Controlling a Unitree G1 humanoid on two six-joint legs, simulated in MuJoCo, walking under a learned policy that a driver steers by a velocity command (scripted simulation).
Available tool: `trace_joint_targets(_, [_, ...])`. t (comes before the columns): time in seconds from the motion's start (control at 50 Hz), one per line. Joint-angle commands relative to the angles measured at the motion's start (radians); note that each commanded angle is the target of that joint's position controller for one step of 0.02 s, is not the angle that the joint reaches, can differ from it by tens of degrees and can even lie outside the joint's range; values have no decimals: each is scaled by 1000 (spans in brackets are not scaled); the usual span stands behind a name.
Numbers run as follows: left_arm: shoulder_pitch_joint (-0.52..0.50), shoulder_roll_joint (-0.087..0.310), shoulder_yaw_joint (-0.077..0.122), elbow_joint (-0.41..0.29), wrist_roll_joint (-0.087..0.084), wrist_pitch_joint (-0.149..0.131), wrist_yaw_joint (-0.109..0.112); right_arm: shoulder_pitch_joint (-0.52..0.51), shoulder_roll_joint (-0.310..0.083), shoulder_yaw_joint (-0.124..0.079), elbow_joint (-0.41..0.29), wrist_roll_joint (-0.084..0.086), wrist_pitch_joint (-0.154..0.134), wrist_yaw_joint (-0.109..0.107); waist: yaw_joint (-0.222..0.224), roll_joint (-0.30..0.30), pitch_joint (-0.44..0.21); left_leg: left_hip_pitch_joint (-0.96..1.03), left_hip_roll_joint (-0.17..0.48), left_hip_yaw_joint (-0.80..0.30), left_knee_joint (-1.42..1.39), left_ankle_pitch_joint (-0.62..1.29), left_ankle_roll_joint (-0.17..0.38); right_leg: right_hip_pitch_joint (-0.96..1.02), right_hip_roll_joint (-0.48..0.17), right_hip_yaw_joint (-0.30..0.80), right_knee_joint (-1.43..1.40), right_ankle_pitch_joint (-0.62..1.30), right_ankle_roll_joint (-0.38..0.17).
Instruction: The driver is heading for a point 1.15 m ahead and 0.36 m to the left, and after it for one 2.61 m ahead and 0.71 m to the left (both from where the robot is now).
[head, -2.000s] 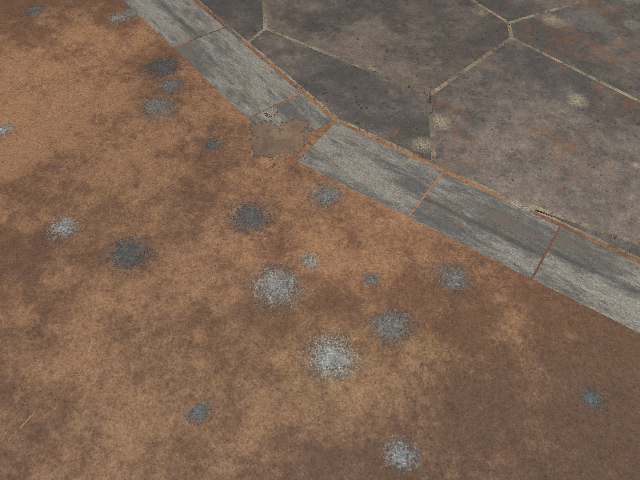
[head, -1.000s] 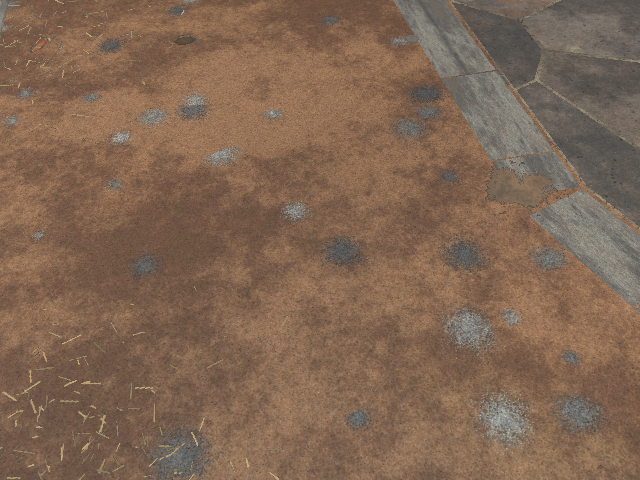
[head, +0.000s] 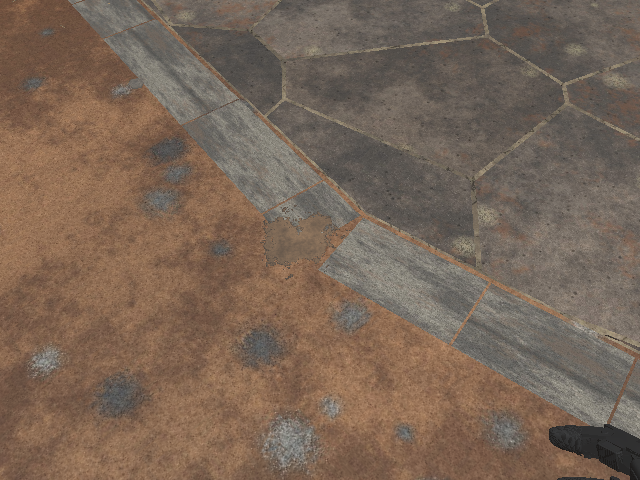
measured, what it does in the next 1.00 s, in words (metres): walks ahead, turning left: right foot, then left foot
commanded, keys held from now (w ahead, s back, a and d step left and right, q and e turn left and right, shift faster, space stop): w+q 1.00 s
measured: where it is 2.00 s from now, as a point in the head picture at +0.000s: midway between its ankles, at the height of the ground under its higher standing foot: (215, 243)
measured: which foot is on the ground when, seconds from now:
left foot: down 0.00-0.44, up 0.46-0.94, down 0.96-1.00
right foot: down 0.00-0.00, up 0.02-0.42, down 0.44-0.94, up 0.96-1.00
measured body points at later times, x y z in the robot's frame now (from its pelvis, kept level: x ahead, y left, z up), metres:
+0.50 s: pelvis +0.29 -0.02 +0.01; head +0.32 -0.02 +0.46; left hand +0.45 +0.27 -0.05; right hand +0.40 -0.30 -0.11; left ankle +0.13 +0.08 -0.66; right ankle +0.40 -0.11 -0.72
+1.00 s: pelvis +0.52 +0.10 +0.00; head +0.56 +0.13 +0.44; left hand +0.39 +0.37 -0.13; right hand +0.85 +0.02 -0.07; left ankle +0.57 +0.22 -0.72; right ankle +0.43 -0.11 -0.66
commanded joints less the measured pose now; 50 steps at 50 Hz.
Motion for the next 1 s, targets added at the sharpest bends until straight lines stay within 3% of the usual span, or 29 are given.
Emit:
trace_joint_targets(0.02, [72, 83, -5, -100, 10, -45, -8, 375, -196, -70, 29, 29, 1, 0, -152, 232, -399, 931, 388, -855, -203, -259, 298, -667, 26, 42, 715, -46, 46])
trace_joint_targets(0.04, [-52, 131, 7, -129, -20, -63, -19, 301, -159, -59, 17, 32, 8, -9, -159, 159, -222, 797, 364, -708, -224, -290, 249, -747, -35, 45, 730, 23, 40])
trace_joint_targets(0.06, [-132, 124, 1, -147, -18, -81, -23, 254, -150, -56, 3, 17, 17, -16, -147, 53, -131, 650, 322, -604, -245, -212, 221, -734, -72, 22, 680, 88, 32])
trace_joint_targets(0.08, [-172, 114, 2, -158, 1, -92, -24, 223, -138, -51, -2, 10, 23, -19, -118, -1, -58, 530, 284, -532, -266, -104, 211, -719, -98, 4, 598, 128, 38])
trace_joint_targets(0.1, [-166, 106, 5, -162, 13, -93, -25, 211, -127, -45, -9, -1, 23, -24, -87, 12, -45, 458, 253, -485, -290, -25, 204, -667, -121, 3, 540, 162, 45])
trace_joint_targets(0.12, [-149, 92, 2, -162, 19, -91, -26, 203, -124, -44, -11, -1, 24, -27, -66, 44, -44, 416, 233, -463, -308, 23, 210, -634, -126, -5, 492, 172, 59])
trace_joint_targets(0.16, [-140, 65, -7, -163, 26, -80, -24, 205, -130, -46, -3, 10, 25, -37, -49, 72, -38, 340, 215, -403, -327, 93, 220, -605, -130, -32, 395, 166, 91])
trace_joint_targets(0.26, [-343, 17, -30, -215, 21, -84, -26, 266, -186, -66, 25, 25, 39, -61, -115, 76, -3, 188, 134, -292, -321, 58, 152, -467, -67, -69, 19, 495, 132])
trace_joint_targets(0.3, [-389, 31, -24, -224, 7, -90, -32, 312, -190, -68, 40, 30, 48, -65, -133, 84, -13, 207, 146, -326, -294, 5, 134, -418, -42, -55, -53, 559, 134])
trace_joint_targets(0.36, [-394, 72, -3, -231, -4, -95, -35, 331, -181, -69, 44, 34, 59, -70, -115, 105, -24, 295, 184, -417, -210, -66, 99, -379, -47, -14, -124, 499, 106])
trace_joint_targets(0.4, [-315, 94, 16, -212, -5, -101, -33, 315, -166, -67, 36, 28, 67, -69, -62, 118, -45, 300, 174, -438, -120, -49, 69, -262, -51, -31, -170, 434, 64])
trace_joint_targets(0.42, [-223, 122, 32, -198, 3, -104, -27, 315, -130, -55, 28, 22, 66, -65, -14, 103, -107, 267, 124, -402, 11, -29, 38, -111, -91, -13, -188, 405, 27])
trace_joint_targets(0.44, [-73, 179, 47, -188, 16, -102, -18, 332, -59, -30, 6, 0, 64, -60, 38, -29, -255, 153, 56, -314, 303, -211, 1, 130, -274, 163, -180, 321, -36])
trace_joint_targets(0.46, [-22, 249, 64, -152, 24, -84, -25, 468, -16, -13, -25, 34, 53, -59, -30, -354, -343, -172, -44, -197, 602, -551, -48, 358, -474, 629, -290, 84, -194])
trace_joint_targets(0.48, [-47, 155, 49, -163, 11, -81, -32, 448, -122, -34, 2, 50, 56, -65, -9, -231, -259, -284, 38, -218, 736, -492, -63, 294, -468, 686, -338, -108, -186])
trace_joint_targets(0.5, [-85, 98, 33, -167, 7, -79, -29, 344, -169, -48, -8, 41, 63, -66, 13, -131, -142, -302, 68, -201, 764, -393, -68, 188, -421, 514, -345, -46, -146])
trace_joint_targets(0.52, [-129, 78, 24, -166, 14, -77, -30, 294, -161, -49, -16, 28, 68, -67, -2, -65, -84, -267, 99, -180, 747, -321, -76, 82, -374, 377, -354, 115, -126])
trace_joint_targets(0.54, [-157, 57, 18, -156, 18, -75, -30, 262, -149, -52, -29, 19, 69, -64, -19, -68, -39, -250, 123, -180, 704, -277, -81, 10, -335, 284, -374, 227, -121])
trace_joint_targets(0.58, [-176, 44, 16, -140, 22, -82, -27, 260, -113, -50, -37, 28, 80, -53, -44, -110, -15, -191, 152, -158, 658, -232, -84, -68, -291, 149, -422, 336, -109])
trace_joint_targets(0.62, [-168, 56, 24, -117, 12, -91, -28, 236, -82, -42, -51, 25, 90, -49, -48, -94, -1, -204, 161, -144, 610, -206, -92, -85, -294, 76, -453, 417, -127])
trace_joint_targets(0.68, [-158, 93, 37, -86, 11, -91, -25, 176, -65, -34, -75, 18, 90, -41, -41, -59, 11, -241, 170, -141, 478, -108, -103, -57, -306, -14, -475, 522, -139])
trace_joint_targets(0.76, [-144, 125, 44, -54, 5, -79, -19, 62, -50, -21, -99, 20, 75, -16, -3, -40, 33, -187, 154, -81, 256, 74, -86, -39, -283, -149, -480, 575, -111])
trace_joint_targets(0.84, [-90, 157, 52, -15, -12, -60, -17, -44, -54, -19, -145, 25, 73, 6, 20, -37, 61, -173, 132, -27, 135, 48, -48, 53, -311, -213, -449, 647, -87])
trace_joint_targets(0.9, [-89, 196, 64, -7, -23, -40, -9, -12, -97, -41, -160, 18, 80, 13, -32, -79, 5, -43, 55, 46, 102, -95, 10, 113, -318, -272, -288, 1060, -57])
trace_joint_targets(0.92, [-93, 210, 67, -9, -25, -32, -4, 72, -130, -59, -144, 17, 85, 11, -86, -87, -49, 76, 15, 68, 89, -127, 38, 105, -310, -292, -153, 1195, -45])
trace_joint_targets(0.94, [-106, 201, 62, -15, -29, -28, 1, 234, -177, -89, -103, 20, 90, 0, -177, -65, -132, 314, -19, 66, 24, -65, 78, 10, -280, -320, 50, 1180, -16])
trace_joint_targets(0.96, [-86, 152, 41, -35, -2, -33, 3, 394, -252, -119, -68, 26, 103, -21, -237, 41, -222, 629, 101, -139, 13, -57, 137, -252, -236, -316, 355, 806, 26])
trace_joint_targets(0.98, [6, 17, -6, -99, 29, -60, -15, 345, -353, -125, -83, 30, 89, -24, -100, 278, -331, 928, 358, -731, -83, -240, 334, -685, -28, -201, 687, -108, 78])
trace_joint_targets(1.0, [-118, 112, 10, -107, -5, -94, -29, 380, -255, -100, -103, 24, 77, -21, -194, 153, -396, 936, 383, -847, -206, -354, 330, -786, -44, -12, 762, -98, 66])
